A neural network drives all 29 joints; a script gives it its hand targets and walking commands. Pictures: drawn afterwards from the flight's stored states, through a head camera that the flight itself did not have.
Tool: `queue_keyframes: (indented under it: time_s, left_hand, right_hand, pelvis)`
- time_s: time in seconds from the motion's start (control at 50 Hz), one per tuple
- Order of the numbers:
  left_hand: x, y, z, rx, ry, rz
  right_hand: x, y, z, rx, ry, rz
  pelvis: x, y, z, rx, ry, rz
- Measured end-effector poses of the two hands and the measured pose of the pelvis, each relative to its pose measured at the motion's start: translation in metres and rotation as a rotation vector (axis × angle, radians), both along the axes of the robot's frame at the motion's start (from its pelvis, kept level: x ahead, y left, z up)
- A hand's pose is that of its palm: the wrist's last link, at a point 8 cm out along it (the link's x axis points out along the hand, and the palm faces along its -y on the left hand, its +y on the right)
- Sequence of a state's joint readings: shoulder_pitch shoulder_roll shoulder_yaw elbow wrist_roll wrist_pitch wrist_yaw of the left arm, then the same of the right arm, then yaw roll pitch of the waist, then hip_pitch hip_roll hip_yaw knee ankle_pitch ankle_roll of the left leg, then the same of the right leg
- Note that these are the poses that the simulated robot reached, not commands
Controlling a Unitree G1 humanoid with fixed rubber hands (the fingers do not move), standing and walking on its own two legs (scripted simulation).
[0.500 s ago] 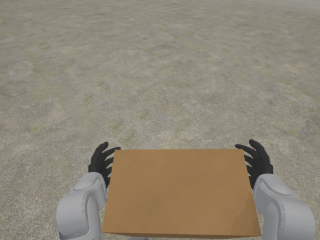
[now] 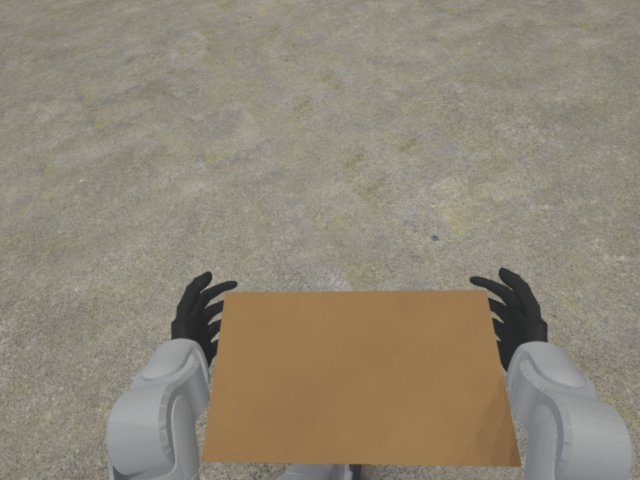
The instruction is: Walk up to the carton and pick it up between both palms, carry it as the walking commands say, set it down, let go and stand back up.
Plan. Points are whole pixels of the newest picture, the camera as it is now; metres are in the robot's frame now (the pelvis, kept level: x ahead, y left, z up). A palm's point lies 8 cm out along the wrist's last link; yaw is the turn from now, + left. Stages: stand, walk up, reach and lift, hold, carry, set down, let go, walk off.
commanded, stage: carry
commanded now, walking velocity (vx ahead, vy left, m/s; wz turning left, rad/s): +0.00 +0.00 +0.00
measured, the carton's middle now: (353, 388) +0.22 +0.01 +0.00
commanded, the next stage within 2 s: none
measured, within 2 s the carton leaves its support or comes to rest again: neither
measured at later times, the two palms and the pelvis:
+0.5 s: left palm (96, 473) +0.11 +0.24 +0.08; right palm (471, 423) +0.17 -0.09 +0.10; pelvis -0.09 +0.04 -0.01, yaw +9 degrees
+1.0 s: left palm out of the picture +0.09 +0.22 +0.09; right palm (509, 467) +0.13 -0.11 +0.10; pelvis -0.11 +0.02 +0.00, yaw +7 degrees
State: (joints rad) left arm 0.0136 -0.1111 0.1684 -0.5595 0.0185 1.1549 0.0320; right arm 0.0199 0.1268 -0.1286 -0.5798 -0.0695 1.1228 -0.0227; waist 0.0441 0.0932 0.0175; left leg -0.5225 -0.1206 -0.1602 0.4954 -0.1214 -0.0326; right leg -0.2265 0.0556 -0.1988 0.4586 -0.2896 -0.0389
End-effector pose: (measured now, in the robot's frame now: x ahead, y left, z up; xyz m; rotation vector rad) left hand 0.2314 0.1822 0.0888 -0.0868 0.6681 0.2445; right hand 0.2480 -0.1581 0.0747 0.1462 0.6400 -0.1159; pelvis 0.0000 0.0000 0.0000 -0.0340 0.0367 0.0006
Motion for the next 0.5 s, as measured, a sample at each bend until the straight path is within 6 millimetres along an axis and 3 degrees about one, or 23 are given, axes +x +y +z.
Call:
queue_keyframes:
  time_s: [0.06,0.18,0.4,0.5]
  left_hand:
    - [-0.021,-0.001,0.010,0.000,-0.009,0.012]
    - [-0.037,-0.001,0.030,-0.001,-0.074,0.007]
    - [-0.096,0.049,-0.010,-0.054,-0.019,0.081]
    - [-0.122,0.062,-0.007,-0.073,-0.032,0.111]
  right_hand:
    - [-0.016,-0.001,0.011,0.006,-0.009,0.009]
    - [-0.033,-0.001,0.033,0.005,-0.075,0.002]
    - [-0.067,0.051,0.011,-0.045,-0.016,0.075]
    - [-0.082,0.066,0.021,-0.062,-0.029,0.103]
  pelvis:
    - [-0.012,-0.001,0.005,0.038,-0.041,0.017]
    - [-0.027,0.001,0.009,0.072,0.011,0.076]
    - [-0.071,0.031,-0.010,0.034,0.023,0.134]
    - [-0.088,0.036,-0.006,0.017,0.005,0.149]
